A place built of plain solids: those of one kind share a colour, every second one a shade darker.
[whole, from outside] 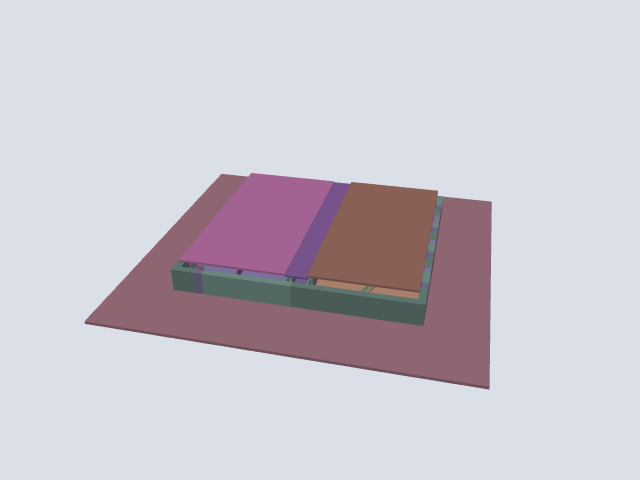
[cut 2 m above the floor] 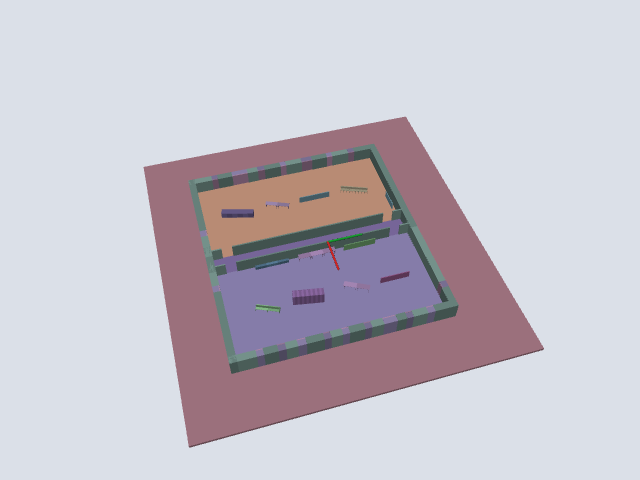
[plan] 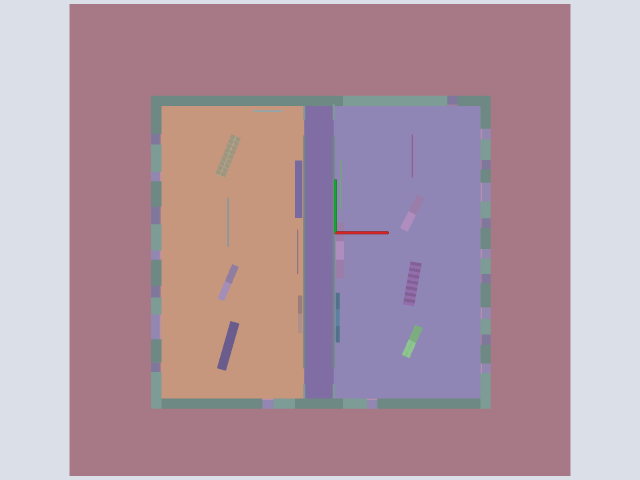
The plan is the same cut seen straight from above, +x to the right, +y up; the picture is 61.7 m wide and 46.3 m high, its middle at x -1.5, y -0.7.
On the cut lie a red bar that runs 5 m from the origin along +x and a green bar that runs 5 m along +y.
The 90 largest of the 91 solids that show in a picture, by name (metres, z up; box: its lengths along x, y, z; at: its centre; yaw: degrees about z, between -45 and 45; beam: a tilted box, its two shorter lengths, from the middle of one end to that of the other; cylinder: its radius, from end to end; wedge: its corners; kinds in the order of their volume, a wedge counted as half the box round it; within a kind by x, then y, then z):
{
 "ground_under_all_1": {"box": [48.31, 45.52, 0.4], "at": [-1.5, -0.7, -0.75]},
 "wall_1": {"box": [1.0, 3.55, 3.2], "at": [-17.3, -15.21, 1.0]},
 "wall_2": {"box": [1.0, 2.25, 3.2], "at": [-17.3, -11.4, 1.0]},
 "wall_3": {"box": [1.0, 1.63, 3.2], "at": [-17.3, -7.07, 1.0]},
 "wall_4": {"box": [1.0, 2.54, 3.2], "at": [-17.3, -3.88, 1.0]},
 "wall_5": {"box": [1.0, 2.52, 3.2], "at": [-17.3, -0.45, 1.0]},
 "wall_6": {"box": [1.0, 2.45, 3.2], "at": [-17.3, 3.73, 1.0]},
 "wall_7": {"box": [1.0, 2.66, 3.2], "at": [-17.3, 7.19, 1.0]},
 "wall_8": {"box": [1.0, 3.7, 3.2], "at": [-17.3, 11.37, 1.0]},
 "wall_9": {"box": [10.73, 1.0, 3.2], "at": [-12.44, -16.48, 1.0]},
 "wall_10": {"box": [15.68, 1.0, 3.2], "at": [-9.96, 12.72, 1.0]},
 "wall_11": {"box": [3.85, 1.0, 3.2], "at": [-4.05, -16.48, 1.0]},
 "wall_12": {"box": [0.2, 1.6, 3.2], "at": [-3.02, -15.38, 1.0]},
 "wall_13": {"box": [0.2, 22.45, 3.2], "at": [-3.02, -1.85, 1.0]},
 "wall_14": {"box": [0.2, 1.55, 3.2], "at": [-3.02, 11.65, 1.0]},
 "wall_15": {"box": [4.65, 1.0, 3.2], "at": [-1.6, -16.48, 1.0]},
 "wall_16": {"box": [4.65, 1.0, 3.2], "at": [-1.6, 12.72, 1.0]},
 "wall_17": {"box": [0.2, 1.6, 3.2], "at": [-0.17, -15.38, 1.0]},
 "wall_18": {"box": [0.2, 22.45, 3.2], "at": [-0.17, -1.85, 1.0]},
 "wall_19": {"box": [0.2, 1.55, 3.2], "at": [-0.17, 11.65, 1.0]},
 "wall_20": {"box": [4.1, 1.0, 3.2], "at": [0.98, -16.48, 1.0]},
 "wall_21": {"box": [11.85, 1.0, 3.2], "at": [4.85, 12.72, 1.0]},
 "wall_22": {"box": [10.95, 1.0, 3.2], "at": [9.5, -16.48, 1.0]},
 "wall_23": {"box": [3.2, 1.0, 3.2], "at": [13.38, 12.72, 1.0]},
 "wall_24": {"box": [1.0, 3.46, 3.2], "at": [14.48, -15.25, 1.0]},
 "wall_25": {"box": [1.0, 1.81, 3.2], "at": [14.48, -11.71, 1.0]},
 "wall_26": {"box": [1.0, 1.51, 3.2], "at": [14.48, -9.05, 1.0]},
 "wall_27": {"box": [1.0, 2.32, 3.2], "at": [14.48, -6.04, 1.0]},
 "wall_28": {"box": [1.0, 1.51, 3.2], "at": [14.48, -3.23, 1.0]},
 "wall_29": {"box": [1.0, 2.06, 3.2], "at": [14.48, -0.54, 1.0]},
 "wall_30": {"box": [1.0, 1.63, 3.2], "at": [14.48, 2.21, 1.0]},
 "wall_31": {"box": [1.0, 1.3, 3.2], "at": [14.48, 5.47, 1.0]},
 "wall_32": {"box": [1.0, 2.0, 3.2], "at": [14.48, 8.02, 1.0]},
 "wall_33": {"box": [1.0, 3.2, 3.2], "at": [14.48, 11.62, 1.0]},
 "floor_store_1": {"box": [14.25, 28.4, 0.6], "at": [6.95, -1.88, -0.3]},
 "floor_study_1": {"box": [13.88, 28.4, 0.6], "at": [-9.96, -1.88, -0.3]},
 "ceil_store_1": {"box": [14.25, 28.4, 0.3], "at": [6.95, -1.88, 3.55]},
 "ceil_study_1": {"box": [13.88, 28.4, 0.3], "at": [-9.96, -1.88, 3.75]},
 "wall_mass_1": {"box": [0.85, 0.9, 3.2], "at": [-17.37, -12.98, 1.0]},
 "wall_mass_2": {"box": [0.85, 2.4, 3.2], "at": [-17.37, -9.08, 1.0]},
 "wall_mass_3": {"box": [0.85, 1.1, 3.2], "at": [-17.37, -5.7, 1.0]},
 "wall_mass_4": {"box": [0.85, 0.9, 3.2], "at": [-17.37, -2.16, 1.0]},
 "wall_mass_5": {"box": [0.85, 1.7, 3.2], "at": [-17.37, 1.66, 1.0]},
 "wall_mass_6": {"box": [0.85, 0.9, 3.2], "at": [-17.37, 5.41, 1.0]},
 "wall_mass_7": {"box": [0.85, 1.0, 3.2], "at": [-17.37, 9.02, 1.0]},
 "wall_mass_8": {"box": [1.1, 0.85, 3.2], "at": [-6.52, -16.55, 1.0]},
 "wall_mass_9": {"box": [1.0, 0.85, 3.2], "at": [3.53, -16.55, 1.0]},
 "wall_mass_10": {"box": [1.0, 0.85, 3.2], "at": [11.28, 12.79, 1.0]},
 "wall_mass_11": {"box": [0.85, 0.9, 3.2], "at": [14.55, -13.07, 1.0]},
 "wall_mass_12": {"box": [0.85, 1.0, 3.2], "at": [14.55, -10.31, 1.0]},
 "wall_mass_13": {"box": [0.85, 1.1, 3.2], "at": [14.55, -7.75, 1.0]},
 "wall_mass_14": {"box": [0.85, 0.9, 3.2], "at": [14.55, -4.43, 1.0]},
 "wall_mass_15": {"box": [0.85, 0.9, 3.2], "at": [14.55, -2.02, 1.0]},
 "wall_mass_16": {"box": [0.85, 0.9, 3.2], "at": [14.55, 0.94, 1.0]},
 "wall_mass_17": {"box": [0.85, 1.8, 3.2], "at": [14.55, 3.92, 1.0]},
 "wall_mass_18": {"box": [0.85, 0.9, 3.2], "at": [14.55, 6.57, 1.0]},
 "wall_mass_19": {"box": [0.85, 1.0, 3.2], "at": [14.55, 9.52, 1.0]},
 "floor_corr_1": {"box": [2.85, 28.4, 0.6], "at": [-1.6, -1.88, -0.3]},
 "ceil_corr_1": {"box": [2.85, 28.4, 0.3], "at": [-1.6, -1.88, 3.4]},
 "door_leaf_1": {"box": [0.12, 0.9, 3.87], "at": [-16.89, -12.98, 1.33]},
 "door_leaf_2": {"box": [0.12, 2.4, 3.87], "at": [-16.89, -9.08, 1.33]},
 "door_leaf_3": {"box": [0.12, 1.1, 3.87], "at": [-16.89, -5.7, 1.33]},
 "door_leaf_4": {"box": [0.12, 0.9, 3.87], "at": [-16.89, -2.16, 1.33]},
 "door_leaf_5": {"box": [0.12, 1.7, 3.87], "at": [-16.89, 1.66, 1.33]},
 "door_leaf_6": {"box": [0.12, 0.9, 3.87], "at": [-16.89, 5.41, 1.33]},
 "door_leaf_7": {"box": [0.12, 1.0, 3.87], "at": [-16.89, 9.02, 1.33]},
 "door_leaf_8": {"box": [1.0, 0.12, 3.87], "at": [11.28, 12.31, 1.33]},
 "rail_bars_1": {"box": [0.12, 4.7, 1.65], "at": [-10.36, 1.02, 0.23]},
 "rail_bars_2": {"box": [2.8, 0.12, 1.65], "at": [-6.52, 11.74, 0.23]},
 "rail_board_sto_1": {"box": [0.12, 4.72, 1.7], "at": [0.5, 4.61, 0.25]},
 "seat_box_sto_1": {"box": [0.38, 1.6, 0.51], "at": [0.22, -9.79, 0.25]},
 "seat_box_sto_2": {"box": [0.38, 1.6, 0.51], "at": [0.22, -8.19, 0.25]},
 "seat_box_sto_3": {"box": [0.38, 1.6, 0.51], "at": [0.22, -6.59, 0.25]},
 "rail_board_1": {"box": [0.12, 4.32, 1.65], "at": [-3.66, -1.84, 0.23]},
 "rail_bars_sto_1": {"box": [0.12, 4.15, 1.7], "at": [7.4, 7.41, 0.25]},
 "counter_issue_1": {"box": [0.9, 4.75, 0.035], "at": [-10.36, -10.91, 0.9], "yaw": -16.0},
 "counter_issue_2": {"box": [0.7, 5.55, 0.035], "at": [-3.57, 4.2, 0.9]},
 "table_sto_1": {"box": [0.8, 1.8, 0.035], "at": [0.43, -3.52, 0.74]},
 "table_sto_2": {"box": [0.8, 1.8, 0.035], "at": [0.43, -1.72, 0.74]},
 "table_sto_3": {"box": [0.8, 1.8, 0.035], "at": [0.43, 0.08, 0.74]},
 "table_sto_4": {"box": [0.8, 1.8, 0.035], "at": [6.99, 1.09, 0.74], "yaw": -27.0},
 "table_sto_5": {"box": [0.8, 1.8, 0.035], "at": [7.81, 2.69, 0.74], "yaw": -27.0},
 "bench_sto_1": {"box": [0.38, 1.53, 0.035], "at": [7.27, -11.3, 0.48], "yaw": -24.0},
 "bench_sto_2": {"box": [0.036, 3.2, 0.94], "at": [7.4, -10.49, 0.46], "yaw": -24.0},
 "bench_sto_3": {"box": [0.38, 1.53, 0.035], "at": [7.54, -9.67, 0.48], "yaw": -24.0},
 "bench_sto_4": {"box": [0.38, 1.53, 0.035], "at": [7.92, -9.84, 0.48], "yaw": -24.0},
 "table_1": {"box": [0.7, 1.8, 0.035], "at": [-10.71, -5.64, 0.7], "yaw": -23.0},
 "table_2": {"box": [0.7, 1.8, 0.035], "at": [-10.01, -3.98, 0.7], "yaw": -23.0},
 "bench_1": {"box": [0.4, 1.73, 0.035], "at": [-3.42, -8.75, 0.46]},
 "bench_2": {"box": [0.4, 1.73, 0.035], "at": [-3.42, -6.95, 0.46]}
}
